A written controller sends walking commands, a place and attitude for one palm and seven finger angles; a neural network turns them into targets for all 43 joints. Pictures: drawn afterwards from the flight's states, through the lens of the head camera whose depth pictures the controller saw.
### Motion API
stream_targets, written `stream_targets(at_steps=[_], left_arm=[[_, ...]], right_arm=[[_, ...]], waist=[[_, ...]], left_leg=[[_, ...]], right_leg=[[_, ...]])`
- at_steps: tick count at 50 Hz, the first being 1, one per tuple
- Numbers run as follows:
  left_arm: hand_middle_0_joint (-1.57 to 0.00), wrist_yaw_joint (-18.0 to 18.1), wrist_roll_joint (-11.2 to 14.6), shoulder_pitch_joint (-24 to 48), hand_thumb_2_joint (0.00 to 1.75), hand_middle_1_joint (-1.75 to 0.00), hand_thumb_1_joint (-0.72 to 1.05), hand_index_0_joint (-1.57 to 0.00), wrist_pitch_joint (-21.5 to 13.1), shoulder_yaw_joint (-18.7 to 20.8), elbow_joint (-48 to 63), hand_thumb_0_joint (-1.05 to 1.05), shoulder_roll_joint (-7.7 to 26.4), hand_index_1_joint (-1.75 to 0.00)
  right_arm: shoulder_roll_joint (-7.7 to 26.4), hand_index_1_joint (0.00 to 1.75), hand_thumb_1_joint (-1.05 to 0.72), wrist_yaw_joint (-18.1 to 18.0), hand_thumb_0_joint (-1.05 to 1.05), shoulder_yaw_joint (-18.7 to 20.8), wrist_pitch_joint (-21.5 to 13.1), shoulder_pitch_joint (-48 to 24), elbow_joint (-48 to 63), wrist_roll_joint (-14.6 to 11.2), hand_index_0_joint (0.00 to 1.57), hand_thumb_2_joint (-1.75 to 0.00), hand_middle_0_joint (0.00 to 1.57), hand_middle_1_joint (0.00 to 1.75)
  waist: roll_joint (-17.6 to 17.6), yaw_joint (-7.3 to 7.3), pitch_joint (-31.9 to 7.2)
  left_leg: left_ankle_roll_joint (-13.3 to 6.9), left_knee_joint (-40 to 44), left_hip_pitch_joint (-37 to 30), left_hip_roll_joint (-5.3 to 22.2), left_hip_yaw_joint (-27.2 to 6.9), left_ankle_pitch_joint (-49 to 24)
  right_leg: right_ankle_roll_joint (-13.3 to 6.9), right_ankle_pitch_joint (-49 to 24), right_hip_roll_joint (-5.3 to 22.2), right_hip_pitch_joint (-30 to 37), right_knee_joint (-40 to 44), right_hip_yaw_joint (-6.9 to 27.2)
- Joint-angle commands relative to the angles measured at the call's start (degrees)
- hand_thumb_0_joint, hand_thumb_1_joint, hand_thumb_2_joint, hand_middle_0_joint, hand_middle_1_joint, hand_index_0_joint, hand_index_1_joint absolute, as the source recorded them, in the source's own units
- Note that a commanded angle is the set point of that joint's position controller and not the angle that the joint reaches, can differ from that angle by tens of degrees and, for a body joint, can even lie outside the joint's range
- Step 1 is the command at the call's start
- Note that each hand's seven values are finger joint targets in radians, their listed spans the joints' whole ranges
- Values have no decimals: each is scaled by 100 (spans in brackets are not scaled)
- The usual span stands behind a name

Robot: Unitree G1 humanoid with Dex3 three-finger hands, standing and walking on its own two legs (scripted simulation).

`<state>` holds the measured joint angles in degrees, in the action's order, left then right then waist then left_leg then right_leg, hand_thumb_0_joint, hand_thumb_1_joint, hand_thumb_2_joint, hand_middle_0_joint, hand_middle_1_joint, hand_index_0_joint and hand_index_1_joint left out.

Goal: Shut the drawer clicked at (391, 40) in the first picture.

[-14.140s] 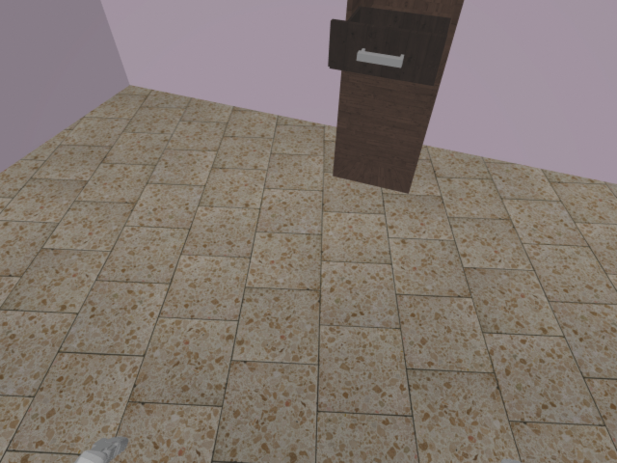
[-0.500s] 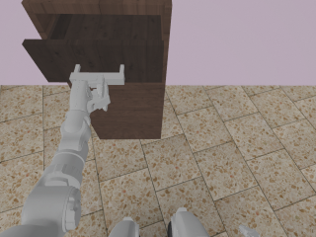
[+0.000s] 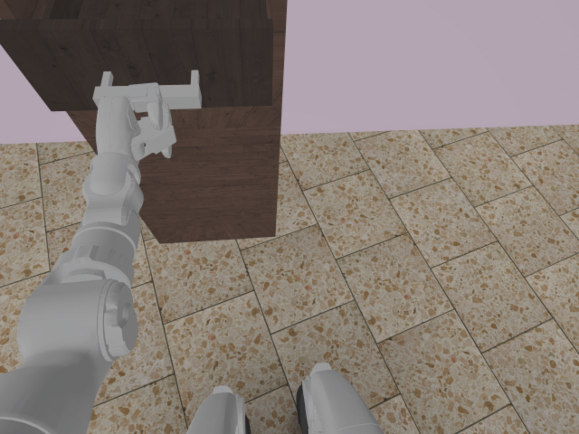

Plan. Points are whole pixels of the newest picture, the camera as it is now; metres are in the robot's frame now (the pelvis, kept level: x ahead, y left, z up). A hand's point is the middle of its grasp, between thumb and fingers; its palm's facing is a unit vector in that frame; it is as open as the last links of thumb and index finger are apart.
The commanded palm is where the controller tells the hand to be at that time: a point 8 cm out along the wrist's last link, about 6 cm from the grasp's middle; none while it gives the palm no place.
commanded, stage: push the drawer shut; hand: left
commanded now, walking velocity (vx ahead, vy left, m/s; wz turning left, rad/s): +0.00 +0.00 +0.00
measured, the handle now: (150, 87) +0.59 +0.14 +0.08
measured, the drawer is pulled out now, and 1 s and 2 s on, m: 0.07 0.00 0.00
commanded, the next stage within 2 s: pull the fist back off the drawer in 0.88 s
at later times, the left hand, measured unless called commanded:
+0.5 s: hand (169, 91) +0.58 +0.12 +0.08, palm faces -0.02 -1.00 -0.04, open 3.4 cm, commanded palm +0.58 +0.16 +0.08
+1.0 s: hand (164, 85) +0.59 +0.12 +0.08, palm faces -0.01 -1.00 -0.05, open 3.6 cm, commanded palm +0.63 +0.14 +0.08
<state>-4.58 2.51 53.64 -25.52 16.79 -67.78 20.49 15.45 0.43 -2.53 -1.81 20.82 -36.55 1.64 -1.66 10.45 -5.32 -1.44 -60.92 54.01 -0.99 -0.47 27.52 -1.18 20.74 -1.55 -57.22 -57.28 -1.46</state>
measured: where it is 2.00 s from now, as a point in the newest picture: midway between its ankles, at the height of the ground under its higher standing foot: outside the picture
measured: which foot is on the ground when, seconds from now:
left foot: down 0.00-1.00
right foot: down 0.00-1.00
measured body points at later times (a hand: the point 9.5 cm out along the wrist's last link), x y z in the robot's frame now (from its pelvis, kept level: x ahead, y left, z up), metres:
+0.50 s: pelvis +0.01 +0.01 -0.01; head +0.17 +0.02 +0.41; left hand +0.58 +0.17 +0.08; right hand -0.03 -0.24 -0.11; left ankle +0.01 +0.10 -0.66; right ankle +0.06 -0.11 -0.66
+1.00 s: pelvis -0.01 +0.01 -0.02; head +0.17 +0.04 +0.40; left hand +0.58 +0.18 +0.08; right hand -0.06 -0.24 -0.11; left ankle +0.01 +0.10 -0.66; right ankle +0.06 -0.11 -0.66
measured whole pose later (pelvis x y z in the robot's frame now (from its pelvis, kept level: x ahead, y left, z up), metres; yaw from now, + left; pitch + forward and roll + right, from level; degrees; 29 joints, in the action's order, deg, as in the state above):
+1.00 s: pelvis -0.01 +0.01 -0.02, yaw +1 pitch +28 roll -4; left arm -1.4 -2.0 75.0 -19.6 15.7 -80.9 31.1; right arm 15.8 1.5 -4.9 -0.9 24.8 -37.6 4.7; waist -3.2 17.2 -5.3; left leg -1.9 -65.9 66.0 -1.2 -3.7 27.7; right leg -0.5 19.9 -1.4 -66.4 -58.3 -4.7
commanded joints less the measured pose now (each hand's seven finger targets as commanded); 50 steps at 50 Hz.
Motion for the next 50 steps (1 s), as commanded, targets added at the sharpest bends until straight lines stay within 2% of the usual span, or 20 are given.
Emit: stream_targets(at_steps=[1,4,8,12,16,19,20,21,24,25,28,29,34,35,36,38,40,42,48,50], left_arm=[[-140,107,85,3587,90,-160,90,-140,-399,295,1360,0,1491,-160],[-140,122,64,3834,90,-160,90,-140,-378,390,1362,0,1656,-160],[-140,153,46,3980,90,-160,90,-140,-286,435,1003,0,1688,-160],[-140,199,-75,4401,90,-160,90,-140,-249,480,1007,0,1930,-160],[-140,234,-166,4671,90,-160,90,-140,-210,273,878,0,1729,-160],[-140,284,-226,4861,90,-160,90,-140,-174,482,839,0,2056,-160],[-140,285,-246,4904,90,-160,90,-140,-141,359,749,0,1897,-160],[-140,309,-272,4942,90,-160,90,-140,-122,455,694,0,2012,-160],[-140,321,-324,5149,90,-160,90,-140,-95,505,718,0,2143,-160],[-140,327,-357,5078,90,-160,90,-140,-51,500,528,0,2146,-160],[-140,324,-420,5348,90,-160,90,-140,7,363,464,0,2062,-160],[-140,339,-428,5514,90,-160,90,-140,-17,478,596,0,2216,-160],[-140,395,-423,5719,90,-160,90,-140,36,223,475,0,1887,-160],[-140,398,-414,5889,90,-160,90,-140,18,226,574,0,1953,-160],[-140,420,-415,5867,90,-160,90,-140,46,297,460,0,2040,-160],[-140,412,-411,6116,90,-160,90,-140,-4,203,690,0,2020,-160],[-140,407,-410,6152,90,-160,90,-140,33,40,536,0,1839,-160],[-140,433,-407,6164,90,-160,90,-140,71,18,416,0,1838,-160],[-140,487,-391,6376,90,-160,90,-140,110,-74,449,0,1815,-160],[-140,493,-386,6261,90,-160,90,-140,176,-66,227,0,1791,-160]], right_arm=[[940,30,-90,-24,0,324,-66,933,329,26,20,-90,20,30],[991,30,-90,-21,0,330,-39,1052,306,58,20,-90,20,30],[1018,30,-90,-9,0,311,-3,1160,257,80,20,-90,20,30],[1047,30,-90,-7,0,290,25,1250,234,114,20,-90,20,30],[1064,30,-90,29,0,289,65,1366,169,159,20,-90,20,30],[1118,30,-90,39,0,271,120,1502,162,197,20,-90,20,30],[1093,30,-90,58,0,273,128,1500,163,205,20,-90,20,30],[1109,30,-90,61,0,273,145,1559,134,220,20,-90,20,30],[1130,30,-90,86,0,257,197,1645,127,252,20,-90,20,30],[1126,30,-90,92,0,257,227,1684,119,250,20,-90,20,30],[1118,30,-90,100,0,227,256,1738,124,272,20,-90,20,30],[1139,30,-90,97,0,241,268,1772,95,283,20,-90,20,30],[1130,30,-90,125,0,240,281,1834,16,299,20,-90,20,30],[1139,30,-90,123,0,229,272,1821,4,311,20,-90,20,30],[1150,30,-90,115,0,225,269,1853,-8,312,20,-90,20,30],[1141,30,-90,99,0,214,240,1864,4,325,20,-90,20,30],[1143,30,-90,104,0,199,217,1837,-49,320,20,-90,20,30],[1174,30,-90,98,0,191,192,1828,-70,311,20,-90,20,30],[1209,30,-90,53,0,160,68,1816,-116,309,20,-90,20,30],[1212,30,-90,52,0,134,43,1794,-135,304,20,-90,20,30]], waist=[[-371,279,-2910],[-383,366,-3098],[-289,481,-2872],[-491,550,-2962],[-833,695,-3108],[-826,723,-3248],[-883,754,-3245],[-780,781,-3260],[-1047,810,-3353],[-891,838,-3317],[-1084,943,-3164],[-1041,978,-3267],[-1160,1116,-3153],[-1294,1130,-3135],[-1162,1161,-3125],[-1416,1188,-3317],[-1511,1250,-3149],[-1357,1308,-3017],[-1579,1392,-3126],[-1304,1390,-2966]], left_leg=[[-78,753,-849,-6,-150,-859],[-76,705,-1014,19,-208,-1083],[-90,651,-877,38,-232,-1054],[-85,606,-809,53,-277,-1024],[-17,541,-1250,110,-421,-1388],[-7,506,-1284,126,-480,-1558],[-17,473,-1251,114,-452,-1543],[-19,451,-1225,135,-479,-1601],[19,396,-1393,150,-509,-1853],[8,382,-1310,156,-518,-1839],[-5,369,-1242,154,-536,-1764],[-1,337,-1305,182,-552,-1828],[38,345,-1462,193,-642,-1771],[51,352,-1445,191,-650,-1680],[13,344,-1334,180,-622,-1581],[24,342,-1489,174,-651,-1636],[65,372,-1540,186,-687,-1536],[38,410,-1430,198,-720,-1287],[23,440,-1489,218,-741,-1073],[-22,449,-1156,199,-706,-804]], right_leg=[[-12,-566,-8,1862,738,275],[-2,-720,-28,1782,685,221],[2,-641,-47,1585,701,195],[2,-530,-40,1472,668,187],[-11,-635,-53,989,571,64],[-11,-717,-75,990,523,33],[-7,-721,-75,967,546,54],[-10,-761,-81,965,528,29],[-21,-895,-90,846,485,6],[-14,-902,-98,876,493,2],[-28,-831,-105,691,478,-10],[-10,-863,-107,679,487,-12],[-14,-722,-128,377,524,-72],[-17,-643,-120,329,523,-68],[-10,-607,-131,404,550,-52],[-26,-645,-129,371,515,-53],[-24,-540,-124,159,537,-90],[-10,-384,-125,100,576,-87],[-7,-276,-115,-73,556,-98],[8,-130,-112,42,591,-70]])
